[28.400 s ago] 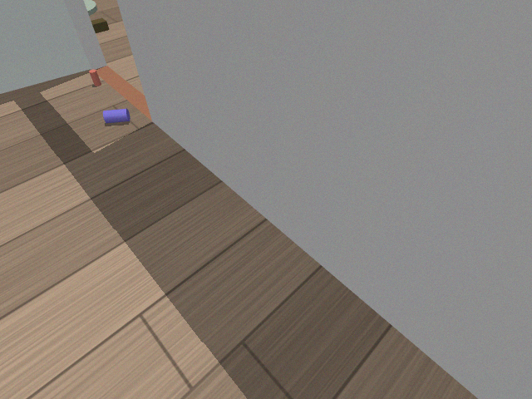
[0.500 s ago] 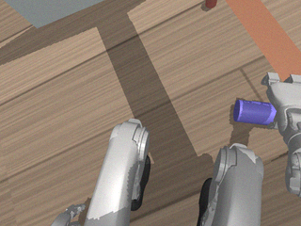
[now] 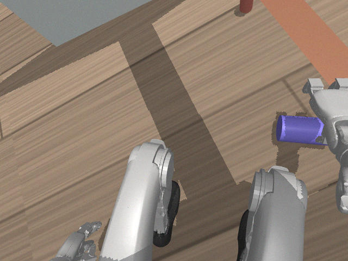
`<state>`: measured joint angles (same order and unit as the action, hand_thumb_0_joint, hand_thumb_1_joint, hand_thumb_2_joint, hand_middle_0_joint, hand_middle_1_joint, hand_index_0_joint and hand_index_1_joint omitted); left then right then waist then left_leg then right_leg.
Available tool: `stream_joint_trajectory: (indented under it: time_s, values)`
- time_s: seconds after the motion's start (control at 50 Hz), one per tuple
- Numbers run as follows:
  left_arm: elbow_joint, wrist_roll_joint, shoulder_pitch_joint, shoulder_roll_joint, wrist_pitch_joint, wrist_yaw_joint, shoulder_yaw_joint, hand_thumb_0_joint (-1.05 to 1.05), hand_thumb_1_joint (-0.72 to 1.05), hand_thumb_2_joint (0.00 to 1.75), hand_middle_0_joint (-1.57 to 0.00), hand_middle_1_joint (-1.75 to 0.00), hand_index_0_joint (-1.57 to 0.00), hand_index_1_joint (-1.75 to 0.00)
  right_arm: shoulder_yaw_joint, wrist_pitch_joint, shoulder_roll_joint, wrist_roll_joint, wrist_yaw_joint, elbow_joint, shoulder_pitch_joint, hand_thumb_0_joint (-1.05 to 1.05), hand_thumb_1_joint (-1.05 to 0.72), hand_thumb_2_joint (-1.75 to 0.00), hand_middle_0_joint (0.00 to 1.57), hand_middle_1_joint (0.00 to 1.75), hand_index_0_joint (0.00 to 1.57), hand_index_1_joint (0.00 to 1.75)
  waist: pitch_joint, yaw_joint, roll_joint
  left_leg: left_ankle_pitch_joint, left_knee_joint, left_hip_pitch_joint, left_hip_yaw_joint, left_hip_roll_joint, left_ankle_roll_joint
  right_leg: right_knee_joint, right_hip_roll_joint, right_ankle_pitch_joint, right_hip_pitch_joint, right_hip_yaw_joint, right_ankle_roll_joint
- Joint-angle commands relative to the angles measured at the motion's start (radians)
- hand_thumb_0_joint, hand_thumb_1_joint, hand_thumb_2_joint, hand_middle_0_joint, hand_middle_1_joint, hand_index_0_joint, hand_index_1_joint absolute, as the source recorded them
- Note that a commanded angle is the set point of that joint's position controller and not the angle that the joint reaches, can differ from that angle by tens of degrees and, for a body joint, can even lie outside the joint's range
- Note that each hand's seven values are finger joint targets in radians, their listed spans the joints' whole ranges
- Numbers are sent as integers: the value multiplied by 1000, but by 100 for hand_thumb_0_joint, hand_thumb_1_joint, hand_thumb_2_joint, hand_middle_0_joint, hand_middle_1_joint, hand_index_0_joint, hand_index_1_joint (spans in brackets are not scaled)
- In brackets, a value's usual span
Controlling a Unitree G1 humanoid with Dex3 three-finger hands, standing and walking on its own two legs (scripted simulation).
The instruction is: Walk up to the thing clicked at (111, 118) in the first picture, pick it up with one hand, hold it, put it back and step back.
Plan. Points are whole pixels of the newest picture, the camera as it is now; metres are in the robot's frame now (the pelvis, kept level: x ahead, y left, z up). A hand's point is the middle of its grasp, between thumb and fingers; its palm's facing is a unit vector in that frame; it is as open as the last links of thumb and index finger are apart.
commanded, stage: close in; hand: right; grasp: from above
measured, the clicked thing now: (304, 130) +0.46 -0.25 -0.29
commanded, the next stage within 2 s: rest palm in 0.32 s
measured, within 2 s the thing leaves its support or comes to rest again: neither
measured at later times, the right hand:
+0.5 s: hand (318, 129) +0.44 -0.25 -0.20, palm faces -0.46 +0.02 -0.89, open 13.8 cm
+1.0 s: hand (311, 130) +0.45 -0.25 -0.25, palm faces -0.46 +0.06 -0.89, open 13.9 cm
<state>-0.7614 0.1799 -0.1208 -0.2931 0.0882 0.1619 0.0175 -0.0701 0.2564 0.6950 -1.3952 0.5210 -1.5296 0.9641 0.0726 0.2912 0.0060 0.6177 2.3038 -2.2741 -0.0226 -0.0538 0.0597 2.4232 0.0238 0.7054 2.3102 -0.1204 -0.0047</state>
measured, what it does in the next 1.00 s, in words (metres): stands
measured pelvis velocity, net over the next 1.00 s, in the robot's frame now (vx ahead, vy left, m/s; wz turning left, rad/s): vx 0.01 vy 0.00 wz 0.05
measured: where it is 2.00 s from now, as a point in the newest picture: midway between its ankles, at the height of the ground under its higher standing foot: (203, 240)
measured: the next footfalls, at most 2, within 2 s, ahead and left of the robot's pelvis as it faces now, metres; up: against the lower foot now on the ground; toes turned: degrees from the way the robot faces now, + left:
none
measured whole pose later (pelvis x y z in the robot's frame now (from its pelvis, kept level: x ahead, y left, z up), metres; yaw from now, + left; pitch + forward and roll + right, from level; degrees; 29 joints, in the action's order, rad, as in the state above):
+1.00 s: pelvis +0.01 +0.00 -0.03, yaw +3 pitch +31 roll +10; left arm -0.80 0.30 -0.13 -0.30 0.17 0.26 0.09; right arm -0.16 0.32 0.80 -1.41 0.63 -1.65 0.92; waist -0.05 0.33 0.04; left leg 0.64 2.41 -2.31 -0.06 -0.03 0.07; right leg 2.57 0.02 0.76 2.35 -0.18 -0.02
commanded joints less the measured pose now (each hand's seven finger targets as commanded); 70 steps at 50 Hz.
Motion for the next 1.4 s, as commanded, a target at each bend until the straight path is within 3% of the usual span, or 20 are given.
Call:
stream_joint_trajectory:
  time_s: [0.0,0.04,0.08,0.12,0.16,0.18,0.2,0.26,0.3,0.32,0.38,0.44,0.52,0.7,0.8,0.96,1.04,1.12,1.16,1.38]
  values:
    - [18,-15,-209,-252,-1,2,-89,0,90,90,-20,-30,-20,-30,-61,-39,256,64,11,271,229,0,51,-98,6,103,8,100,730,-59,-357,-178,-194,349,-112,36,-86,-316,26,-200,-576,109,34]
    - [12,-16,-216,-240,0,8,-82,0,90,89,-20,-30,-20,-30,-12,-46,180,76,-18,190,214,0,50,-96,5,102,9,99,642,-18,-283,-172,-201,343,-110,41,-87,-290,25,-181,-492,115,39]
    - [14,-17,-231,-246,0,4,-76,0,90,89,-20,-30,-20,-30,-17,-31,184,98,-37,199,275,0,51,-97,5,101,8,99,617,9,-232,-169,-210,332,-110,39,-81,-269,25,-174,-455,105,48]
    - [6,-19,-254,-258,0,-2,-82,0,90,90,-20,-30,-20,-30,-47,-3,238,104,-50,224,263,0,52,-97,6,102,8,99,626,-14,-239,-162,-211,349,-105,35,-83,-266,27,-172,-452,103,46]
    - [12,-15,-241,-247,0,1,-73,0,90,89,-20,-30,-20,-30,-15,23,180,102,-60,182,239,0,49,-101,7,104,9,101,599,-5,-223,-135,-200,331,-113,39,-86,-266,28,-154,-438,97,40]
    - [1,-7,-252,-244,1,3,-71,0,90,89,-20,-30,-20,-30,-25,38,191,97,-63,164,245,0,48,-102,8,105,10,103,585,13,-213,-125,-203,341,-116,45,-85,-255,26,-134,-431,98,42]
    - [10,-9,-249,-249,0,0,-72,0,90,90,-20,-30,-20,-30,-29,54,212,97,-61,187,247,0,48,-102,9,105,11,103,601,0,-193,-108,-218,369,-109,44,-83,-252,30,-117,-405,101,46]
    - [0,-2,-250,-247,2,-2,-68,0,90,89,-20,-30,-20,-30,-51,88,252,77,-38,191,215,0,48,-99,9,101,11,99,613,-19,-208,-109,-208,375,-106,44,-83,-243,28,-126,-423,104,42]
    - [-10,6,-249,-239,6,4,-58,0,90,89,-20,-30,-20,-30,-4,94,179,67,-22,114,217,0,47,-98,9,100,11,98,592,9,-227,-128,-191,325,-114,49,-84,-234,24,-144,-455,97,37]
    - [-11,12,-251,-250,4,5,-61,0,89,89,-20,-30,-20,-30,-37,106,232,59,-1,161,258,0,46,-97,8,100,11,97,606,8,-251,-133,-192,332,-120,51,-81,-245,25,-149,-453,90,37]
    - [-19,20,-246,-257,5,4,-65,0,89,89,-20,-30,-20,-30,-77,106,287,30,47,173,238,0,47,-98,8,99,10,97,629,-18,-281,-141,-176,331,-121,51,-83,-245,24,-160,-478,95,33]
    - [-31,41,-238,-251,18,19,-50,0,89,90,-20,-30,-20,-30,-44,85,243,5,74,97,282,0,47,-99,6,100,8,98,578,25,-269,-151,-163,292,-131,57,-78,-221,21,-162,-475,97,35]
    - [-31,57,-213,-268,34,26,-42,0,89,90,-20,-30,-20,-30,-58,70,260,-5,111,14,267,0,49,-101,6,98,6,97,537,23,-254,-110,-160,269,-142,57,-75,-218,25,-122,-429,94,37]
    - [-30,102,-207,-290,66,63,-19,0,89,90,-20,-30,-20,-30,-92,53,308,-8,129,-30,270,0,47,-97,5,99,7,97,546,61,-306,-176,-109,304,-166,63,-59,-166,20,-176,-461,84,33]
    - [-33,106,-196,-293,76,79,-14,0,89,90,-20,-30,-20,-30,-106,60,328,10,141,-5,227,0,46,-94,5,100,7,97,559,44,-336,-187,-97,321,-172,70,-63,-161,15,-187,-454,76,30]
    - [-33,112,-215,-300,86,104,1,0,89,90,-20,-30,-20,-30,-118,67,337,8,157,-15,214,0,45,-95,5,101,8,98,537,65,-320,-207,-81,324,-183,75,-60,-139,10,-203,-443,61,31]
    - [-42,117,-202,-294,95,117,15,0,89,90,-20,-30,-20,-30,-105,70,324,15,164,-39,233,0,43,-97,6,103,9,99,518,72,-324,-216,-79,331,-188,80,-59,-120,7,-206,-432,61,30]
    - [-43,122,-205,-324,100,122,10,0,89,89,-20,-30,-20,-30,-105,65,347,0,175,-51,236,0,25,-101,19,102,21,100,505,85,-340,-202,-84,320,-196,82,-55,-127,5,-195,-441,57,29]
    - [-39,118,-186,-322,105,124,15,0,89,89,-20,-30,-20,-30,-95,63,346,-2,183,-66,227,0,21,-98,21,102,24,98,497,72,-346,-192,-81,315,-198,86,-60,-136,3,-190,-434,49,27]
    - [-20,134,-142,-351,139,138,40,0,89,89,-20,-30,-20,-30,-59,47,337,-4,209,-120,263,0,11,-83,27,95,33,89,435,110,-346,-152,-87,291,-217,88,-50,-142,-2,-139,-435,33,28]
